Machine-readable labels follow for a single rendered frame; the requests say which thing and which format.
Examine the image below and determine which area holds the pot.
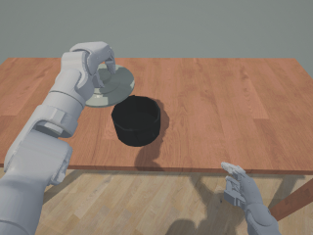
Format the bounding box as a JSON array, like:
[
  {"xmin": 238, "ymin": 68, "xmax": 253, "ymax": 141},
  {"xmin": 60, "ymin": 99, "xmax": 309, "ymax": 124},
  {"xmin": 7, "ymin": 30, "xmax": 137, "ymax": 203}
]
[{"xmin": 111, "ymin": 95, "xmax": 161, "ymax": 147}]

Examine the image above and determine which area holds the table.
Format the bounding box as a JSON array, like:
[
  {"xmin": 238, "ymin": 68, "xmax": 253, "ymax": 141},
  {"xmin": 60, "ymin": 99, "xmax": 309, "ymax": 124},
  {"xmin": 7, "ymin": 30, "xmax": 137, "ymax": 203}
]
[{"xmin": 0, "ymin": 57, "xmax": 313, "ymax": 221}]

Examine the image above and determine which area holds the robot left forearm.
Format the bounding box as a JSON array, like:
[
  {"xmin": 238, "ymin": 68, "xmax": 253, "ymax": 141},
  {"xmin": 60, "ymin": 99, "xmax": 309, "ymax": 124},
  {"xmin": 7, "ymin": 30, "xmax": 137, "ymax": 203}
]
[{"xmin": 3, "ymin": 47, "xmax": 99, "ymax": 172}]

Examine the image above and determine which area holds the left robot hand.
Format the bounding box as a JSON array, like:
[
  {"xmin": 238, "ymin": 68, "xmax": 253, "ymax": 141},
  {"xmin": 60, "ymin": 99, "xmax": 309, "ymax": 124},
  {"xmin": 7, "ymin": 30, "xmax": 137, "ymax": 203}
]
[{"xmin": 69, "ymin": 41, "xmax": 116, "ymax": 88}]

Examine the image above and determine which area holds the lid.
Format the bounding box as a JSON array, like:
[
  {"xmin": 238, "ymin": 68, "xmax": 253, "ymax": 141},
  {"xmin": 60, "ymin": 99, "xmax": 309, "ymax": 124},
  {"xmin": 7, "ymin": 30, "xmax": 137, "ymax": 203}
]
[{"xmin": 85, "ymin": 64, "xmax": 135, "ymax": 109}]

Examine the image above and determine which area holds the left robot upper arm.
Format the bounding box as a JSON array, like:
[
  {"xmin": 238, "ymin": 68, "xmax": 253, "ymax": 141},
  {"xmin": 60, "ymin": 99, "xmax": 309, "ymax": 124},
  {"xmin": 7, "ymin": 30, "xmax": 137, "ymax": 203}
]
[{"xmin": 0, "ymin": 129, "xmax": 73, "ymax": 235}]

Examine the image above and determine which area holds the robot right forearm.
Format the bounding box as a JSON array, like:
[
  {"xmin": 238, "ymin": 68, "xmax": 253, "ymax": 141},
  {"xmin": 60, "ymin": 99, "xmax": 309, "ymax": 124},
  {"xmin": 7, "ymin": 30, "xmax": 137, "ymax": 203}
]
[{"xmin": 245, "ymin": 203, "xmax": 282, "ymax": 235}]

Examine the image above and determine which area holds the right robot hand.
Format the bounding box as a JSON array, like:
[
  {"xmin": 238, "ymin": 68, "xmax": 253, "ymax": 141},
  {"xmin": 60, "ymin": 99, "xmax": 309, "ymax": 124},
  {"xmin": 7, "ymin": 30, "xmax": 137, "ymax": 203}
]
[{"xmin": 221, "ymin": 162, "xmax": 263, "ymax": 212}]

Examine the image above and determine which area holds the knob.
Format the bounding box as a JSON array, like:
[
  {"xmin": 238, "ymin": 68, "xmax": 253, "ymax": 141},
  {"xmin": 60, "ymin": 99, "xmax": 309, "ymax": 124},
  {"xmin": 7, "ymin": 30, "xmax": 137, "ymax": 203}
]
[{"xmin": 98, "ymin": 69, "xmax": 112, "ymax": 84}]

